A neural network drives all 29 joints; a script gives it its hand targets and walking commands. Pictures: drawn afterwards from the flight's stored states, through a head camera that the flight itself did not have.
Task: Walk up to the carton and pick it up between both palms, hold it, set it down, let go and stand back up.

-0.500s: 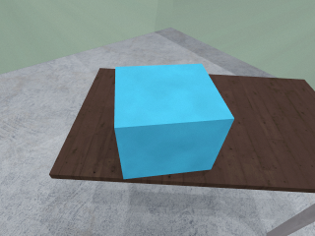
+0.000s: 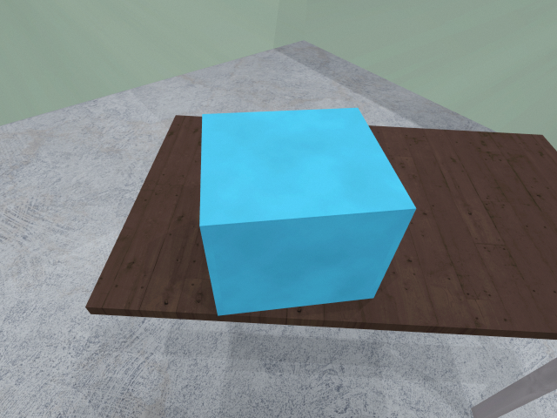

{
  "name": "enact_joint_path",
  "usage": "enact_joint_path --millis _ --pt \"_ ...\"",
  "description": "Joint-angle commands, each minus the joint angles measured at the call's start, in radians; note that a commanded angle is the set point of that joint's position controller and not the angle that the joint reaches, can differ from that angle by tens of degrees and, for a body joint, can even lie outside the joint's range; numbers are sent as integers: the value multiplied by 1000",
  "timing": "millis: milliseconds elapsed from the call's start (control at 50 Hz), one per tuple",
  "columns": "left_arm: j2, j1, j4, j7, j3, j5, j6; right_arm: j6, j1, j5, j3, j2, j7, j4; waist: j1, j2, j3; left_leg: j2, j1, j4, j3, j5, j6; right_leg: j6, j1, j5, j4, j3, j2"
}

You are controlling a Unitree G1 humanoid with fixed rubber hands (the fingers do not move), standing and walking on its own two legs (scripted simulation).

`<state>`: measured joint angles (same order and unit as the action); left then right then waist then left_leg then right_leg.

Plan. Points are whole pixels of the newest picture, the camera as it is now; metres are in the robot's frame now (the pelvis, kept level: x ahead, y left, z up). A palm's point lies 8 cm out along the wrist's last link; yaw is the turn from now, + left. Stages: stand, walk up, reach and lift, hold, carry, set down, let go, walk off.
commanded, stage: stand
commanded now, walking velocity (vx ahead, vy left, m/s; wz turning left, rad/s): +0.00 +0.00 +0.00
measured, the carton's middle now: (290, 208) +0.45 -0.01 +0.06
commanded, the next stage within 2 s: none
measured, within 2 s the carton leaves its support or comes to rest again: neither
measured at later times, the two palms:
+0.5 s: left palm out of the picture +0.08 +0.28 -0.12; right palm out of the picture +0.08 -0.29 -0.12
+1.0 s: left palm out of the picture +0.11 +0.28 -0.12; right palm out of the picture +0.11 -0.29 -0.12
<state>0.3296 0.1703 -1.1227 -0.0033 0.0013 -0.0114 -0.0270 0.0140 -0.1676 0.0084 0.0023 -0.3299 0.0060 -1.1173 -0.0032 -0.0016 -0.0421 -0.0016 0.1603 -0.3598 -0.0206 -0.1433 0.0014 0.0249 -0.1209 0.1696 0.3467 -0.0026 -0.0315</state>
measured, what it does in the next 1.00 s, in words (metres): stands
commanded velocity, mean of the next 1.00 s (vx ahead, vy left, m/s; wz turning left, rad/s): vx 0.00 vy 0.00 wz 0.00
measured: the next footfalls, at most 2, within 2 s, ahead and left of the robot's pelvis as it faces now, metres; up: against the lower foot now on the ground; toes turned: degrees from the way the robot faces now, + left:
none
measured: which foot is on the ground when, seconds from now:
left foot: down 0.00-1.00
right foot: down 0.00-1.00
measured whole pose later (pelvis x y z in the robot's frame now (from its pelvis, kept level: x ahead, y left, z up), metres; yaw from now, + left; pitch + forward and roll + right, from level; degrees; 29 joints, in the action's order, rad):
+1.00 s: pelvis +0.04 +0.00 +0.00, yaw -1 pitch -3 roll +0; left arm 0.32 0.10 -1.13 0.00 0.00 -0.01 -0.02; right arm 0.01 -0.11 0.01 0.01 -0.33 -0.01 -1.12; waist 0.00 0.00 -0.06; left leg 0.00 0.09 -0.32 -0.01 -0.18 0.00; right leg 0.03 -0.06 0.20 0.30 0.01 -0.04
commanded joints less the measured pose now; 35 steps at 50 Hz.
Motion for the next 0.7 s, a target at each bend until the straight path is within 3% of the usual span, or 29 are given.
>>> enact_joint_path --millis 0,100,140,200,260,300,320,360,380,460,500,620,680 --pt "221 -37 66 12 -44 5 -22 22 36 -3 -42 -223 -12 63 0 -1 25 123 6 88 -124 -28 42 15 -27 27 -106 128 141" --pt "207 -56 68 11 -42 4 -20 19 48 0 -42 -225 -19 59 -6 2 23 121 -7 81 -114 16 46 19 -15 -20 -94 134 147" --pt "216 -60 56 13 -43 0 -18 21 53 -1 -38 -215 -17 67 14 25 -1 122 -13 96 -114 -18 42 18 -42 17 -99 123 142" --pt "231 -54 56 16 -46 1 -15 18 49 0 -41 -225 -15 61 3 -9 12 119 -20 97 -116 -23 40 17 -26 42 -114 132 145" --pt "221 -62 59 13 -44 2 -21 20 58 -5 -42 -213 -17 64 4 19 28 123 -33 78 -112 31 35 14 -20 -1 -115 134 144" --pt "210 -62 59 14 -40 11 -21 21 54 -4 -37 -222 -17 59 5 -4 44 123 -31 84 -115 47 41 14 3 -52 -100 137 151" --pt "219 -74 58 14 -44 1 -21 22 59 0 -38 -211 -21 61 10 15 45 127 -38 90 -110 37 40 13 -1 -45 -99 134 148" --pt "211 -63 51 18 -42 7 -15 22 78 -3 -39 -230 -21 65 7 -25 42 129 -32 84 -116 37 44 18 -1 -56 -96 133 155" --pt "221 -79 51 16 -44 4 -16 19 68 -3 -36 -221 -21 65 4 -1 34 125 -25 91 -107 34 46 19 9 -40 -96 132 152" --pt "214 -87 61 13 -49 -1 -11 20 83 -1 -39 -221 -19 66 7 -11 37 123 -46 86 -106 46 35 16 -6 -34 -98 119 143" --pt "211 -69 55 13 -41 3 -20 19 69 -2 -37 -218 -19 67 8 19 60 131 -62 88 -105 70 38 13 15 -78 -99 126 150" --pt "208 -99 58 17 -47 11 -17 20 85 -5 -32 -210 -24 64 5 -22 74 129 -63 74 -98 122 32 16 47 -141 -92 130 159" --pt "220 -99 50 23 -46 4 -17 18 93 -5 -44 -236 -23 55 9 -8 58 134 -79 82 -95 123 38 17 19 -133 -94 135 150"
